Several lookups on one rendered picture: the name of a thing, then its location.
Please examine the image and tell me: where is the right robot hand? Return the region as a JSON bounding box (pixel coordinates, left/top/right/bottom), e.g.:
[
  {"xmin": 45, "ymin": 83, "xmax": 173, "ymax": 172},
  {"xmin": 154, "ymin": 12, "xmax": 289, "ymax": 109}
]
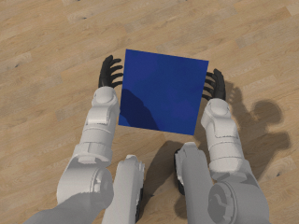
[{"xmin": 202, "ymin": 68, "xmax": 226, "ymax": 101}]

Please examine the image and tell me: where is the robot right forearm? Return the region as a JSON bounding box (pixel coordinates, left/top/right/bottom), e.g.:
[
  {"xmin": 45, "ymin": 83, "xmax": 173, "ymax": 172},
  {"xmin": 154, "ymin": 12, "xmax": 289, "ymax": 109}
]
[{"xmin": 201, "ymin": 98, "xmax": 270, "ymax": 215}]

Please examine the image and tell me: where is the left robot thigh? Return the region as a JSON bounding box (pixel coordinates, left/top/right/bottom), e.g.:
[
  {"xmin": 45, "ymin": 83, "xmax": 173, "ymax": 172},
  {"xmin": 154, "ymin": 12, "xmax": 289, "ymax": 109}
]
[{"xmin": 101, "ymin": 158, "xmax": 145, "ymax": 224}]

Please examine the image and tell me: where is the robot left forearm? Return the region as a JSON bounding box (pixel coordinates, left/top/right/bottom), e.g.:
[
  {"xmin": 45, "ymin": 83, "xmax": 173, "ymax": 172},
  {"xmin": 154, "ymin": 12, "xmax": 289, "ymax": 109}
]
[{"xmin": 56, "ymin": 86, "xmax": 121, "ymax": 201}]

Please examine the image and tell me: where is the left robot upper arm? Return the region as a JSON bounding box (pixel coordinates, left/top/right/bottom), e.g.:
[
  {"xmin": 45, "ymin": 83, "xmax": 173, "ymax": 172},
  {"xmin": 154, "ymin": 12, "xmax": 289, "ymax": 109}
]
[{"xmin": 22, "ymin": 166, "xmax": 114, "ymax": 224}]

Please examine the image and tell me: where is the left robot hand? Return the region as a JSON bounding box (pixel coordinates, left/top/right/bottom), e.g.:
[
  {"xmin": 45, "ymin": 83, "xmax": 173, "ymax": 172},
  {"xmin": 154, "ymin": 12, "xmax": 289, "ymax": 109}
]
[{"xmin": 98, "ymin": 55, "xmax": 123, "ymax": 89}]

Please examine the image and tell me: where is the robot right shin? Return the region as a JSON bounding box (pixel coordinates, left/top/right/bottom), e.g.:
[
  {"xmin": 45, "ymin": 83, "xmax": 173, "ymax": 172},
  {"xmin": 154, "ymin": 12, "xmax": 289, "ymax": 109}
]
[{"xmin": 179, "ymin": 142, "xmax": 207, "ymax": 186}]

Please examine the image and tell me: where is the right robot upper arm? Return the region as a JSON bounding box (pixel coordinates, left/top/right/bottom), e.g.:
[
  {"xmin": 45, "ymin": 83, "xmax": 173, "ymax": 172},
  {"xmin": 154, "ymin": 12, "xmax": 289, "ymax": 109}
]
[{"xmin": 207, "ymin": 181, "xmax": 272, "ymax": 224}]

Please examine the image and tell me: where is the carton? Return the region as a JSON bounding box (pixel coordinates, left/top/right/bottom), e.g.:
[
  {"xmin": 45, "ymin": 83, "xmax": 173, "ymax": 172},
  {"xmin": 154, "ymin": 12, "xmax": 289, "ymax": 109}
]
[{"xmin": 118, "ymin": 49, "xmax": 209, "ymax": 135}]

